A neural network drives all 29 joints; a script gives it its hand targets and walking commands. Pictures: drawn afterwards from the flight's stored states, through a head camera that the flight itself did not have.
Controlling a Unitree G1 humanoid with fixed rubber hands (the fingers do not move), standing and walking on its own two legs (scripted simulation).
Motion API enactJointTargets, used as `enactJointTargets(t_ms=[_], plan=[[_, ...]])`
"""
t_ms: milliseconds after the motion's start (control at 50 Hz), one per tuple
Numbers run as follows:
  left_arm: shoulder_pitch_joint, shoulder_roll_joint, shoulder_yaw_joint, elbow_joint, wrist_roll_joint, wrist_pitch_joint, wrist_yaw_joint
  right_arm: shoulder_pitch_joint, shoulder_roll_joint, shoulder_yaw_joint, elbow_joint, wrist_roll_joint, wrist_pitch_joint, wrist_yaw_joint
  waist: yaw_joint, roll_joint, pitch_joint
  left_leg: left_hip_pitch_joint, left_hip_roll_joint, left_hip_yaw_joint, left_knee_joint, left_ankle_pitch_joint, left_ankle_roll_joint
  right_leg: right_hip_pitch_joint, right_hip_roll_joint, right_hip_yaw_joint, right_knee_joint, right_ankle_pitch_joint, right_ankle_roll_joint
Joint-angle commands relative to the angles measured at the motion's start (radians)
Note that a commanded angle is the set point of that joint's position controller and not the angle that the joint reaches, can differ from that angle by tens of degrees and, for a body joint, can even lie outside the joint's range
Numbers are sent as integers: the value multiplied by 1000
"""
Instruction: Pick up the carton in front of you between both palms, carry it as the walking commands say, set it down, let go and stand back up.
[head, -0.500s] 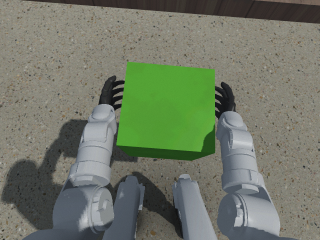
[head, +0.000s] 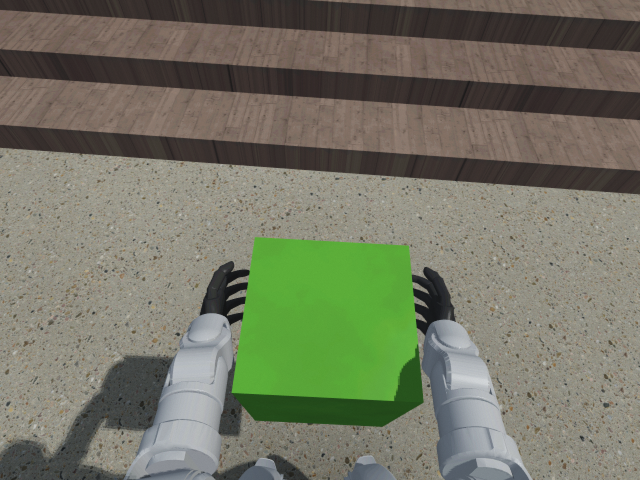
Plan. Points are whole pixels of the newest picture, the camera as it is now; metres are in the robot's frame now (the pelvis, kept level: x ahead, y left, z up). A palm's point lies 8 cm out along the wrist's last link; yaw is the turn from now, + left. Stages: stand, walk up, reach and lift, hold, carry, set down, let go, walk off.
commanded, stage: reach and lift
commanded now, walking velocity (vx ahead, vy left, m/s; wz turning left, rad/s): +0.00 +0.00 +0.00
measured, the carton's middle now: (324, 341) +0.34 -0.01 -0.10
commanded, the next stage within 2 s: hold in 1.38 s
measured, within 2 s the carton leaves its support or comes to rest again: neither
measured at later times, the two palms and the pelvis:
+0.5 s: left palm (181, 306) +0.30 +0.15 +0.09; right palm (468, 308) +0.30 -0.15 +0.09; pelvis +0.02 +0.00 +0.07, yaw +0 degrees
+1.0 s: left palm (180, 297) +0.31 +0.15 +0.10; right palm (470, 299) +0.31 -0.15 +0.10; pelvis +0.02 +0.00 +0.07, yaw +0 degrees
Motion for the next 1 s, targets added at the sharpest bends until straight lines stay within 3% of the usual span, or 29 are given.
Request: enactJointTargets(t_ms=[0, 280, 420, 500, 680, 980], plan=[[-469, -1028, -580, -9, -119, 5, -232, -460, 1031, 603, 10, 121, 8, 242, 1, 0, -463, 371, -43, 54, -201, 330, 13, 414, 50, -57, -188, 330, -16], [-285, -1015, -668, -194, -154, 193, -270, -283, 1021, 694, -171, 154, 188, 267, 13, -5, -195, 729, -12, 43, -507, 464, 6, 760, 21, -44, -491, 452, -11], [-291, -983, -584, -190, -119, 283, -292, -289, 989, 616, -169, 119, 276, 286, 17, -7, 11, 743, -4, 54, -596, 283, 13, 780, 14, -51, -584, 279, -20], [-377, -991, -546, -167, -105, 287, -308, -375, 999, 576, -149, 103, 279, 300, 17, -5, 30, 729, 0, 63, -598, 194, 21, 775, 10, -60, -584, 185, -27], [-462, -1009, -560, -184, -110, 283, -315, -461, 1027, 595, -158, 114, 277, 308, 22, -7, -53, 760, -2, 69, -596, 205, 22, 815, 10, -64, -576, 198, -22], [-349, -979, -587, -272, -122, 316, -305, -348, 994, 622, -250, 128, 309, 295, 20, -6, -65, 838, -10, 65, -625, 379, 10, 886, 21, -59, -610, 369, -13]])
